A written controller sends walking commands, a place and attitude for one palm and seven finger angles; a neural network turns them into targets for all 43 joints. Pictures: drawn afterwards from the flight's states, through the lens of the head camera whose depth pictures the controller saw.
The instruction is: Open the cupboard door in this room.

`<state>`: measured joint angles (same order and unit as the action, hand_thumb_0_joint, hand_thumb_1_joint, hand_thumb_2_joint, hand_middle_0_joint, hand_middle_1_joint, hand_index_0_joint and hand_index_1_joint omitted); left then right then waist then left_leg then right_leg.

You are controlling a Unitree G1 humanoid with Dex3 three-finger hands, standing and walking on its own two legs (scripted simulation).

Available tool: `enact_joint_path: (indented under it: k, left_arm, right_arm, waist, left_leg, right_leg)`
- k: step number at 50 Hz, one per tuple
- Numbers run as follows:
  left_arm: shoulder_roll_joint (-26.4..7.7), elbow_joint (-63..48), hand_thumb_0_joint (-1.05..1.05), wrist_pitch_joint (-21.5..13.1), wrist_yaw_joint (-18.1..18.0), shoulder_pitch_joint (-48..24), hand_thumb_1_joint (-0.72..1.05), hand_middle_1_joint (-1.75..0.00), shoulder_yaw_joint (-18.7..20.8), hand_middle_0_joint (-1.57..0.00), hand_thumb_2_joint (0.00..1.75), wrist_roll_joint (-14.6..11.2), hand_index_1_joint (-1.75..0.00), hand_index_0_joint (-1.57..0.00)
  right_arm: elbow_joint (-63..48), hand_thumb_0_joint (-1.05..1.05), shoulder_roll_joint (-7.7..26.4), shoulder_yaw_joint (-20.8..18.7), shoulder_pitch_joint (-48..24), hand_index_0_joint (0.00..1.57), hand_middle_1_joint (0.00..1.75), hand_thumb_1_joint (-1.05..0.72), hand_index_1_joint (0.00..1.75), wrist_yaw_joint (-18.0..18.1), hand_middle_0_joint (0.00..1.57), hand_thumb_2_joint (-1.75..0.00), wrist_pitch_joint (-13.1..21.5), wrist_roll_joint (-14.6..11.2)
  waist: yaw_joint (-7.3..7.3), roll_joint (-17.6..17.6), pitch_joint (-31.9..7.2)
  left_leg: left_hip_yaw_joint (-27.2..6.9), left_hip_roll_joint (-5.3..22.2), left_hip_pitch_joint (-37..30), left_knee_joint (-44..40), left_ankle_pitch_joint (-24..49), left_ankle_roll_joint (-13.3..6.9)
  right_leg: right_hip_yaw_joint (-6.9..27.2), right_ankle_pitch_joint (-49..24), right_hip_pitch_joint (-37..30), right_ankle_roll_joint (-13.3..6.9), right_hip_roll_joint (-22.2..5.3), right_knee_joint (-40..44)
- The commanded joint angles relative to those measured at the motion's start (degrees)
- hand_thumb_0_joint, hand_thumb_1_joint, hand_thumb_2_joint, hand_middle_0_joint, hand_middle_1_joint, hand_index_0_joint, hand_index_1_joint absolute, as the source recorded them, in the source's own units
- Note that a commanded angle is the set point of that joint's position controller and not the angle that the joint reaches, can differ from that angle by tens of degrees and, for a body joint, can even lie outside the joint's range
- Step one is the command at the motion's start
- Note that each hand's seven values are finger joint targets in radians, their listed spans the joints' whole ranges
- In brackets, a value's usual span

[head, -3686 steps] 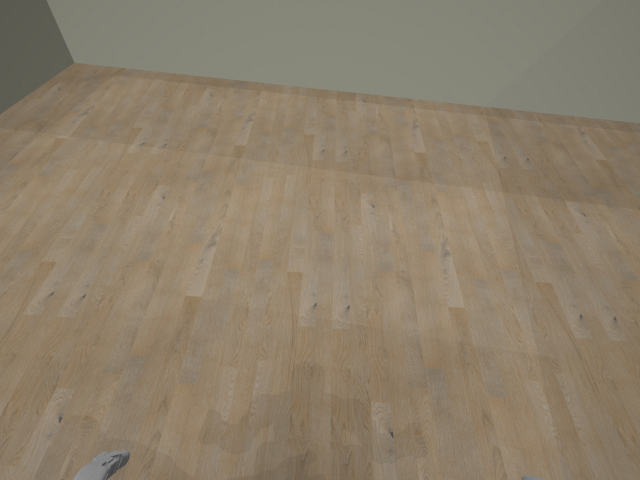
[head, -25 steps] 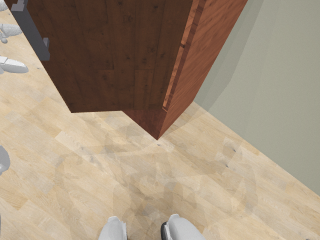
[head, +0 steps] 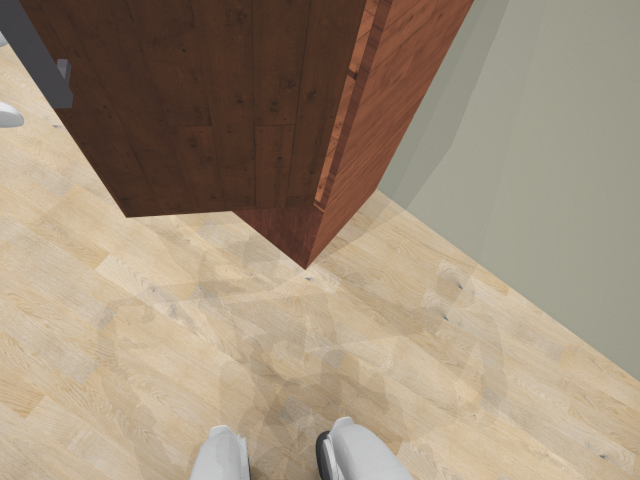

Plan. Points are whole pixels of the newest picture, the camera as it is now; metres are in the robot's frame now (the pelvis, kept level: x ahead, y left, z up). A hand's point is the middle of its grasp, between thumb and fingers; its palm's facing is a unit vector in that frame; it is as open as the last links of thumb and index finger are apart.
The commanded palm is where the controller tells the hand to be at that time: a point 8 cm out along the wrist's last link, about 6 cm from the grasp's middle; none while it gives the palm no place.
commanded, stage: move the hooked fingers beside the handle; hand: left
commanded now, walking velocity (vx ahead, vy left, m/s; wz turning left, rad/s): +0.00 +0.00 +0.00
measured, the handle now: (36, 40) +0.57 +0.22 +0.13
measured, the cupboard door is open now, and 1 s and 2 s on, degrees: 47 47 47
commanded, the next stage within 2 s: slide the fingers in behind the handle in 0.50 s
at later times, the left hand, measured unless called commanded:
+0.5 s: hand out of the picture +0.53 +0.29 +0.13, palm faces +0.00 -1.00 +0.01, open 14.0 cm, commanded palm +0.53 +0.32 +0.12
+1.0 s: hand out of the picture +0.54 +0.27 +0.13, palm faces +0.01 -1.00 -0.01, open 14.1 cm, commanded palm +0.53 +0.29 +0.13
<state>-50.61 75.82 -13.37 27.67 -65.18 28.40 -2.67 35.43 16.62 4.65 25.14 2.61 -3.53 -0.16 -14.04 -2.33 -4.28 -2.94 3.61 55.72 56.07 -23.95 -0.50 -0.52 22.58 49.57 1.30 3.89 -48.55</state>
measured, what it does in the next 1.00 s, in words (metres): stands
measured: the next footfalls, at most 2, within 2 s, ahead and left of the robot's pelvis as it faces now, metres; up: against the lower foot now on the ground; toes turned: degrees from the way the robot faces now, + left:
none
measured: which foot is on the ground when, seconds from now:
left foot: down 0.00-1.00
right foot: down 0.00-1.00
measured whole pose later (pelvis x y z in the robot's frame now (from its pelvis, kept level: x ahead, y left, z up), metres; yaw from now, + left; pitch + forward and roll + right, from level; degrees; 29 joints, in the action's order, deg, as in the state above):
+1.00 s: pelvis +0.01 +0.01 +0.00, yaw +0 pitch +23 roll -6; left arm -45.7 71.3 -12.4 24.7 -61.7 26.8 -4.2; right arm 36.0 15.8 3.9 26.6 1.1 -3.5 0.6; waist -13.0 -2.5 -5.1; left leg -2.9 3.1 54.5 55.7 -24.4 -0.9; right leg -0.5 22.8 48.0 1.7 3.4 -47.5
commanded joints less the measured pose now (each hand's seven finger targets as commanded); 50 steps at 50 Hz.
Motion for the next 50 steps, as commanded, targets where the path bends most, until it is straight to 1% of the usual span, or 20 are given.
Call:
enact_joint_path:
  k: [1, 3, 4, 5, 10, 14, 19, 20, 26, 30, 33, 35, 36, 38, 41, 44, 45, 47, 48, 50]
  left_arm:
    - [-19.15, -10.72, 0.00, -2.50, 0.75, -22.24, -0.50, -1.20, 3.11, -0.30, 0.30, -1.37, -1.20, -0.30]
    - [-19.44, -10.80, 0.00, -1.94, 1.03, -22.78, -0.50, -1.20, 2.51, -0.30, 0.30, -1.15, -1.20, -0.30]
    - [-17.82, -11.47, 0.00, -2.15, 1.23, -23.76, -0.50, -1.20, 1.46, -0.30, 0.30, -1.35, -1.20, -0.30]
    - [-19.67, -12.42, 0.00, -2.49, 1.15, -23.96, -0.50, -1.20, 2.54, -0.30, 0.30, -0.96, -1.20, -0.30]
    - [-18.85, -16.36, 0.00, -3.64, 1.95, -21.83, -0.50, -1.20, 4.15, -0.30, 0.30, -2.71, -1.20, -0.30]
    - [-13.67, -16.50, 0.00, -2.77, 2.66, -20.13, -0.50, -1.20, 1.24, -0.30, 0.30, -3.48, -1.20, -0.30]
    - [-13.33, -13.28, 0.00, -1.42, 1.82, -20.04, -0.50, -1.20, 0.91, -0.30, 0.30, -3.44, -1.20, -0.30]
    - [-15.75, -13.49, 0.00, -1.61, 1.61, -20.14, -0.50, -1.20, 2.40, -0.30, 0.30, -3.19, -1.20, -0.30]
    - [-14.86, -15.87, 0.00, -4.46, 0.60, -24.48, -0.50, -1.20, 0.52, -0.30, 0.30, -2.18, -1.20, -0.30]
    - [-16.31, -13.48, 0.00, -4.01, 1.55, -23.39, -0.50, -1.20, 1.78, -0.30, 0.30, -2.74, -1.20, -0.30]
    - [-11.76, -11.76, 0.00, -2.13, 1.76, -23.93, -0.50, -1.20, -2.13, -0.30, 0.30, -2.39, -1.20, -0.30]
    - [-14.30, -13.63, 0.00, -2.21, 1.23, -24.78, -0.50, -1.20, -0.25, -0.30, 0.30, -1.99, -1.20, -0.30]
    - [-11.39, -13.22, 0.00, -1.86, 1.10, -24.10, -0.50, -1.20, -2.05, -0.30, 0.30, -2.16, -1.20, -0.30]
    - [-12.27, -12.58, 0.00, -1.62, 0.60, -23.55, -0.50, -1.20, -0.79, -0.30, 0.30, -2.49, -1.20, -0.30]
    - [-11.69, -14.73, 0.00, -2.21, -0.10, -25.35, -0.50, -1.20, -0.56, -0.30, 0.30, -2.81, -1.20, -0.30]
    - [-13.13, -18.20, 0.00, -3.34, -1.14, -24.80, -0.50, -1.20, 1.22, -0.30, 0.30, -2.65, -1.20, -0.30]
    - [-11.77, -18.78, 0.00, -3.39, -1.44, -23.84, -0.50, -1.20, 0.44, -0.30, 0.30, -2.44, -1.20, -0.30]
    - [-8.13, -18.38, 0.00, -3.20, -1.69, -22.45, -0.50, -1.20, -1.62, -0.30, 0.30, -2.76, -1.20, -0.30]
    - [-7.68, -18.56, 0.00, -3.06, -1.81, -23.00, -0.50, -1.20, -1.61, -0.30, 0.30, -3.07, -1.20, -0.30]
    - [-6.47, -20.22, 0.00, -3.28, -1.98, -23.71, -0.50, -1.20, -2.38, -0.30, 0.30, -3.42, -1.20, -0.30]
  right_arm:
    - [-1.38, 0.00, 11.81, -4.13, 12.30, 0.20, 0.30, -0.90, 0.30, 0.86, 0.20, -0.90, 0.15, 0.13]
    - [-1.72, 0.00, 11.81, -4.01, 12.26, 0.20, 0.30, -0.90, 0.30, 1.04, 0.20, -0.90, -0.06, 0.08]
    - [-1.80, 0.00, 11.51, -3.98, 12.26, 0.20, 0.30, -0.90, 0.30, 0.96, 0.20, -0.90, 0.16, 0.11]
    - [-1.47, 0.00, 11.80, -4.01, 12.55, 0.20, 0.30, -0.90, 0.30, 0.95, 0.20, -0.90, -0.02, 0.31]
    - [-1.77, 0.00, 11.92, -4.77, 12.89, 0.20, 0.30, -0.90, 0.30, 0.35, 0.20, -0.90, -0.43, 0.47]
    - [-1.77, 0.00, 11.56, -5.00, 12.66, 0.20, 0.30, -0.90, 0.30, -0.06, 0.20, -0.90, -0.55, 0.49]
    - [-1.97, 0.00, 11.70, -4.71, 12.03, 0.20, 0.30, -0.90, 0.30, 0.13, 0.20, -0.90, -0.47, 0.33]
    - [-1.99, 0.00, 11.88, -4.66, 11.87, 0.20, 0.30, -0.90, 0.30, 0.17, 0.20, -0.90, -0.52, 0.27]
    - [-1.75, 0.00, 11.65, -4.53, 11.42, 0.20, 0.30, -0.90, 0.30, 0.25, 0.20, -0.90, -0.08, 0.44]
    - [-1.67, 0.00, 11.89, -4.31, 11.35, 0.20, 0.30, -0.90, 0.30, 0.45, 0.20, -0.90, 0.01, 0.31]
    - [-1.62, 0.00, 11.61, -4.22, 11.24, 0.20, 0.30, -0.90, 0.30, 0.40, 0.20, -0.90, 0.31, 0.22]
    - [-1.48, 0.00, 11.85, -4.33, 11.86, 0.20, 0.30, -0.90, 0.30, 0.56, 0.20, -0.90, 0.37, 0.52]
    - [-1.61, 0.00, 11.58, -4.44, 11.86, 0.20, 0.30, -0.90, 0.30, 0.45, 0.20, -0.90, 0.43, 0.46]
    - [-1.52, 0.00, 11.67, -4.42, 12.11, 0.20, 0.30, -0.90, 0.30, 0.48, 0.20, -0.90, 0.50, 0.59]
    - [-1.29, 0.00, 11.53, -4.56, 12.53, 0.20, 0.30, -0.90, 0.30, 0.20, 0.20, -0.90, 0.73, 0.77]
    - [-1.32, 0.00, 11.42, -4.81, 12.99, 0.20, 0.30, -0.90, 0.30, -0.08, 0.20, -0.90, 0.71, 1.04]
    - [-1.47, 0.00, 11.23, -4.96, 12.73, 0.20, 0.30, -0.90, 0.30, -0.38, 0.20, -0.90, 0.62, 0.97]
    - [-1.07, 0.00, 11.01, -5.14, 12.48, 0.20, 0.30, -0.90, 0.30, -0.75, 0.20, -0.90, 0.62, 0.98]
    - [-1.03, 0.00, 11.16, -5.32, 12.57, 0.20, 0.30, -0.90, 0.30, -0.82, 0.20, -0.90, 0.58, 0.98]
    - [-0.85, 0.00, 11.15, -5.48, 12.56, 0.20, 0.30, -0.90, 0.30, -0.77, 0.20, -0.90, 0.66, 0.85]
  waist:
    - [0.79, -11.15, -28.80]
    - [0.48, -10.21, -27.70]
    - [0.19, -12.46, -27.27]
    - [0.70, -13.30, -28.72]
    - [1.53, -14.55, -33.29]
    - [1.58, -15.07, -30.35]
    - [0.73, -10.50, -24.39]
    - [1.22, -11.43, -26.09]
    - [0.26, -15.41, -27.64]
    - [0.57, -14.29, -29.28]
    - [-0.28, -13.52, -26.33]
    - [0.49, -15.28, -28.64]
    - [-0.12, -14.87, -28.38]
    - [-0.12, -11.60, -27.63]
    - [-0.13, -13.57, -29.55]
    - [1.11, -15.25, -32.15]
    - [1.43, -16.56, -33.42]
    - [0.99, -15.70, -30.90]
    - [0.47, -13.73, -30.22]
    - [0.49, -15.09, -31.37]
  left_leg:
    - [-0.32, -1.06, -27.43, -4.00, 24.47, -1.51]
    - [-0.05, -1.17, -25.36, -4.20, 23.37, -1.71]
    - [0.06, -1.27, -26.46, -4.15, 24.00, -1.71]
    - [-0.56, -1.01, -28.17, -4.13, 25.87, -1.28]
    - [-1.12, -0.71, -34.19, -3.92, 32.13, -0.58]
    - [-1.36, -0.79, -35.32, -4.32, 33.20, -0.51]
    - [-0.83, -1.13, -29.73, -5.18, 26.21, -1.24]
    - [-0.67, -1.14, -29.60, -5.05, 26.50, -1.12]
    - [-1.74, -0.80, -33.38, -4.37, 27.31, -0.38]
    - [-1.68, -0.87, -32.67, -4.00, 27.77, -0.41]
    - [-1.76, -0.95, -31.03, -4.54, 24.62, -0.70]
    - [-2.30, -0.69, -33.15, -4.58, 26.57, -0.27]
    - [-2.05, -0.80, -33.46, -4.42, 26.79, -0.39]
    - [-1.88, -0.80, -31.34, -4.42, 25.83, -0.69]
    - [-1.92, -0.84, -32.95, -4.36, 27.33, -0.49]
    - [-2.23, -0.76, -35.38, -4.44, 31.30, -0.06]
    - [-2.14, -0.74, -36.78, -4.36, 32.29, 0.28]
    - [-2.17, -0.55, -37.05, -4.58, 31.89, 0.30]
    - [-2.15, -0.58, -36.24, -4.83, 30.62, 0.06]
    - [-2.28, -0.58, -37.97, -5.20, 31.43, 0.11]
  right_leg:
    - [-1.84, -18.85, -7.13, -1.51, 1.11, 4.42]
    - [-1.63, -19.02, -7.85, -1.40, 0.99, 4.41]
    - [-1.72, -18.90, -6.39, -1.61, 1.08, 4.35]
    - [-2.07, -19.36, -6.42, -1.63, 0.97, 4.05]
    - [-2.56, -22.29, -6.46, -1.80, 1.53, 3.80]
    - [-3.03, -21.37, -4.45, -2.06, 1.71, 4.32]
    - [-2.86, -18.61, -4.46, -1.92, 1.48, 5.11]
    - [-2.49, -19.28, -5.70, -1.79, 1.33, 4.93]
    - [-2.55, -17.21, -2.37, -2.09, 1.27, 4.31]
    - [-2.58, -17.92, -3.40, -2.02, 1.18, 3.94]
    - [-2.95, -15.90, -2.00, -1.91, 1.14, 4.42]
    - [-3.10, -15.95, -1.79, -2.08, 1.03, 4.08]
    - [-3.16, -16.23, -1.14, -2.06, 1.16, 4.25]
    - [-3.00, -16.58, -2.70, -1.88, 1.16, 4.47]
    - [-3.06, -17.44, -2.75, -1.95, 1.23, 4.17]
    - [-3.09, -19.41, -4.14, -2.30, 1.35, 3.69]
    - [-3.11, -19.49, -3.75, -2.16, 1.33, 3.77]
    - [-3.48, -18.92, -2.77, -2.19, 1.52, 4.33]
    - [-3.50, -18.75, -3.17, -2.02, 1.59, 4.64]
    - [-3.34, -19.05, -3.14, -2.12, 1.65, 4.82]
